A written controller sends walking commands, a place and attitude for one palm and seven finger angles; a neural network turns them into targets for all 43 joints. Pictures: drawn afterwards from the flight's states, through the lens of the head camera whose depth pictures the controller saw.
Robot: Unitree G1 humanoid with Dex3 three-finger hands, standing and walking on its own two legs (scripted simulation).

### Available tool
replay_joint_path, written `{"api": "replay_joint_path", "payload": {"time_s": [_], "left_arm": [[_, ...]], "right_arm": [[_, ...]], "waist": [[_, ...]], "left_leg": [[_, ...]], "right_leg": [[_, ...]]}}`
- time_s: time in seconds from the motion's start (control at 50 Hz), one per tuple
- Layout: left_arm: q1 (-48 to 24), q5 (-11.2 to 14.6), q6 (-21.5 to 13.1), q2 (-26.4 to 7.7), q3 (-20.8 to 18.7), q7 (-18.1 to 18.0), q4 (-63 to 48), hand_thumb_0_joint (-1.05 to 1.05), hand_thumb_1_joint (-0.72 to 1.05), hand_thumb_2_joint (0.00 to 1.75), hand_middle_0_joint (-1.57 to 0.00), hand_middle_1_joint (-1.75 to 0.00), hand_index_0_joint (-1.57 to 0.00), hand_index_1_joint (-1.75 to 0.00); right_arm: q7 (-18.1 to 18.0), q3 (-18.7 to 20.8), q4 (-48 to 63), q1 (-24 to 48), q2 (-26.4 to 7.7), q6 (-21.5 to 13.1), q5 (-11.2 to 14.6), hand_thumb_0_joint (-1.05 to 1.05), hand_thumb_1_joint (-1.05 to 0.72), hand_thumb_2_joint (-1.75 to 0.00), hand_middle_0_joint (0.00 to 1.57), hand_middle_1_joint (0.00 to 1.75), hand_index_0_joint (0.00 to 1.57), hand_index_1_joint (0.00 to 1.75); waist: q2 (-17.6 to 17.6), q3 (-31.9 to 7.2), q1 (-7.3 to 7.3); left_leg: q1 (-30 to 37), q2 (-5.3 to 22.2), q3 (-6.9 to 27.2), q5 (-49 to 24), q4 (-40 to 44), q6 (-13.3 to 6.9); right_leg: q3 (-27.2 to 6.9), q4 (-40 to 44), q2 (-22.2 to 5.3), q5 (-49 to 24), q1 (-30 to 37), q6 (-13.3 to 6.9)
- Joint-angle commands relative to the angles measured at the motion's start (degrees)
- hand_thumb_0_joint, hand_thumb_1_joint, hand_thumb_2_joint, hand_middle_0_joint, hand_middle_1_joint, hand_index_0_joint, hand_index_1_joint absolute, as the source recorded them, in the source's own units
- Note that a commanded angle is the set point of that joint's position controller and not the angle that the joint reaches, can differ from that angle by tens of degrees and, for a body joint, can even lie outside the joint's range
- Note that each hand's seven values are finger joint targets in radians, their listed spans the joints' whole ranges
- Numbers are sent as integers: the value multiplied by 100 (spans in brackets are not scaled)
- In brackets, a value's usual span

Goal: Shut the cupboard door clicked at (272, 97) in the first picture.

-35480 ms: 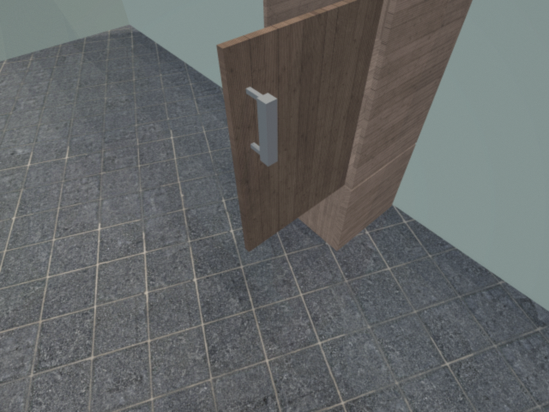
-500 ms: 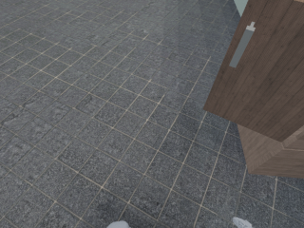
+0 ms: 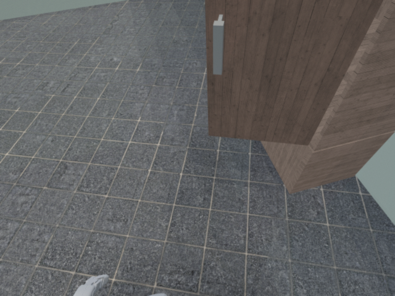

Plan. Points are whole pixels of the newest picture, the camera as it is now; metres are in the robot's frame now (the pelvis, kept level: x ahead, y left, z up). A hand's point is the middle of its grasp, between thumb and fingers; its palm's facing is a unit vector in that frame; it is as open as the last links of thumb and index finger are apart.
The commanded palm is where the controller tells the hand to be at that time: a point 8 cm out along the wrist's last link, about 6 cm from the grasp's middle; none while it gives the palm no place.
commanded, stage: turn to face it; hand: left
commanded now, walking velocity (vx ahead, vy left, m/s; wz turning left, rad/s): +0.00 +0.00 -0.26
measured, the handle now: (219, 45) +0.73 -0.04 +0.11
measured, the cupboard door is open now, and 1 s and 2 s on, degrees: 66 66 66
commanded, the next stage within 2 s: take the last steps up to it in 0.10 s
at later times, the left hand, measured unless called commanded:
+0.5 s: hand out of the picture +0.11 +0.20 -0.16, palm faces -0.13 -0.98 -0.15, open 7.4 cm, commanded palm none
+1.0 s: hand (194, 225) +0.31 +0.03 -0.15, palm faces -0.21 -0.96 -0.20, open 7.3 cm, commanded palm none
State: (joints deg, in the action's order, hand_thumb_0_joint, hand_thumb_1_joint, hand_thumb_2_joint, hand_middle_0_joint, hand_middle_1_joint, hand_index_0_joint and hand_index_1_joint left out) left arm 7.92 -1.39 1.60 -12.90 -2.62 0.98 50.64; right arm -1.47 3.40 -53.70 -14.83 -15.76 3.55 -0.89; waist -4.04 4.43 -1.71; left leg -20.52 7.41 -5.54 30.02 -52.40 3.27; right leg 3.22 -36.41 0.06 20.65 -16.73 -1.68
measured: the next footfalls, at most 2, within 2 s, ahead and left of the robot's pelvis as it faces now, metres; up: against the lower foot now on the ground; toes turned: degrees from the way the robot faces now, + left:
left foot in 0.36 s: +0.09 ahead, +0.12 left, +0.00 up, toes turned -1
right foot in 0.84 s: +0.22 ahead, -0.22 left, +0.00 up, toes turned -14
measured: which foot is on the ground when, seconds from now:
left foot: up 0.00-0.34, down 0.36-0.84, up 0.86-1.00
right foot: down 0.00-0.36, up 0.38-0.82, down 0.84-1.00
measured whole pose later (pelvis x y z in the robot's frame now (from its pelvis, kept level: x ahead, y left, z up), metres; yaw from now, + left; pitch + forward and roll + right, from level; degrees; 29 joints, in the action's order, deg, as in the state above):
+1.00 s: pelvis +0.18 -0.12 +0.01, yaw -11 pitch +1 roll -1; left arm 8.6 -0.8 -2.4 -9.4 -2.4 -0.5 57.6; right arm -0.9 2.8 -60.6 -19.5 -10.4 0.2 -1.3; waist -1.2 3.4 -3.2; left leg -24.9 6.4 -3.8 23.8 -62.9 1.1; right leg 8.0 -27.2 -0.1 13.2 -14.9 -3.0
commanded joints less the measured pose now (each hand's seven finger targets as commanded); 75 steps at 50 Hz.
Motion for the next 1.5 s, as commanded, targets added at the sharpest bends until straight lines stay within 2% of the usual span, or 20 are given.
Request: {"api": "replay_joint_path", "payload": {"time_s": [0.0,0.06,0.18,0.3,0.34,0.38,0.48,0.7,0.74,0.78,0.82,0.86,0.96,1.08,1.12,1.16,1.2,1.34,1.44,1.48], "left_arm": [[379,36,-85,-1054,-289,-240,-187,0,90,90,-20,-30,-20,-30],[295,37,-147,-917,-218,-215,-222,0,90,90,-20,-30,-20,-30],[679,1,-152,-919,-255,-230,-23,0,90,90,-20,-30,-20,-30],[292,25,-106,-728,-265,-99,32,0,90,90,-20,-30,-20,-30],[313,50,-78,-241,-159,-17,-235,0,90,90,-20,-30,-20,-30],[-1,-78,-59,-582,-286,111,-269,0,90,90,-20,-30,-20,-30],[403,-58,10,-342,-270,215,74,0,90,90,-20,-30,-20,-30],[-515,-15,-99,-195,-89,241,-9,0,90,90,-20,-30,-20,-30],[-200,-3,-149,-246,-131,230,129,0,90,90,-20,-30,-20,-30],[1059,-18,-257,-559,-229,169,588,0,90,90,-20,-30,-20,-30],[2255,13,-371,-1481,-408,-7,993,0,90,90,-20,-30,-20,-30],[1447,50,-377,-1128,-315,-105,832,0,90,90,-20,-30,-20,-30],[480,29,-497,-299,-38,-186,654,0,90,90,-20,-30,-20,-30],[680,49,-516,-170,21,-227,832,0,90,90,-20,-30,-20,-30],[685,107,-478,-155,61,-282,863,0,90,90,-20,-30,-20,-30],[1003,150,-361,-9,117,-380,876,0,90,90,-20,-30,-20,-30],[1119,49,-206,-53,113,-435,856,0,90,90,-20,-30,-20,-30],[1285,29,-110,-340,-15,-416,682,0,90,90,-20,-30,-20,-30],[1178,-35,-104,-515,-72,-402,573,0,90,90,-20,-30,-20,-30],[1003,-63,-99,-516,-68,-402,508,0,90,90,-20,-30,-20,-30]], "right_arm": [[8,44,521,321,-396,-172,1,0,-90,-90,20,30,20,30],[57,15,343,62,-224,-141,-9,0,-90,-90,20,30,20,30],[29,-12,354,349,-113,-164,14,0,-90,-90,20,30,20,30],[18,-10,90,-559,-166,-423,-51,0,-90,-90,20,30,20,30],[-86,180,-39,-1360,-1188,-489,-184,0,-90,-90,20,30,20,30],[-98,105,148,-932,-911,-492,-163,0,-90,-90,20,30,20,30],[-128,-24,124,-694,-452,-656,-112,0,-90,-90,20,30,20,30],[-30,113,-411,-1367,-518,-623,-160,0,-90,-90,20,30,20,30],[-30,133,-426,-1202,-628,-605,-147,0,-90,-90,20,30,20,30],[11,117,-443,-1023,-559,-585,-70,0,-90,-90,20,30,20,30],[68,-58,-199,-988,180,-578,62,0,-90,-90,20,30,20,30],[68,-17,-210,-709,110,-534,61,0,-90,-90,20,30,20,30],[85,-78,-458,-931,428,-401,-62,0,-90,-90,20,30,20,30],[81,-209,-378,-495,614,-441,-38,0,-90,-90,20,30,20,30],[55,-230,-495,-712,443,-503,-17,0,-90,-90,20,30,20,30],[-43,-176,-459,-588,-64,-520,14,0,-90,-90,20,30,20,30],[-102,-150,-361,-147,-124,-404,51,0,-90,-90,20,30,20,30],[-127,27,-37,86,-290,-173,33,0,-90,-90,20,30,20,30],[-32,13,111,424,119,-32,24,0,-90,-90,20,30,20,30],[-20,20,88,540,149,31,27,0,-90,-90,20,30,20,30]], "waist": [[1742,-627,267],[1276,-786,87],[1128,-770,279],[856,-537,-200],[-1641,-459,-474],[-383,148,-261],[-428,35,31],[-757,180,-264],[-682,-17,-67],[-52,-625,526],[2345,-1446,887],[1693,-851,569],[910,-499,-107],[787,-435,-14],[371,-708,-89],[-148,-926,75],[-392,-221,143],[175,-1067,135],[1415,-638,253],[1239,-379,243]], "left_leg": [[-1520,-101,624,-330,-1597,60],[-1026,-247,448,-777,-1170,132],[-912,-411,384,-662,-78,135],[1615,-468,189,-1408,2772,-41],[2279,1989,3470,503,4223,-889],[1179,1862,3003,699,4564,-1098],[1188,1139,1120,-1393,4252,-761],[1613,1221,166,-2878,3823,-885],[1400,1243,108,-3128,3494,-813],[823,725,-355,-3446,2038,-500],[-1208,-494,-343,786,-968,-235],[-1493,-88,389,6,-1854,-377],[-640,29,288,-811,-780,-183],[86,-268,118,-1490,1597,-129],[1127,-250,297,-3692,2690,-191],[1651,584,888,-6566,2355,-660],[1222,626,849,-6061,2446,-801],[1453,459,789,-5234,2181,-786],[113,-608,336,-752,863,-281],[-184,-611,574,-143,25,-236]], "right_leg": [[-1791,1617,-1628,-3453,1199,-976],[-1180,1534,-1299,-3776,957,-815],[-1577,1553,-1413,-3669,1252,-1008],[-1495,1227,-734,388,-602,-568],[-234,-1638,386,1529,-2377,43],[-715,-2772,-202,560,-2325,1],[-580,-3108,-301,-655,-2172,247],[179,-333,-381,-756,-1406,214],[261,123,-265,-773,-581,114],[299,864,-33,-1102,1329,-29],[-2601,1991,-2246,-679,2866,-799],[-2194,2337,-2086,-491,1826,-915],[-423,2177,-1552,-2829,546,-887],[-398,1828,-1414,-3714,768,-899],[-158,1192,-1066,-3879,672,-430],[-87,1162,-691,-2254,484,65],[-234,1304,-664,-1849,289,116],[-414,933,-810,-2757,602,-85],[-1153,1372,-1911,-4832,890,-934],[-1094,1521,-1989,-4585,697,-1205]]}}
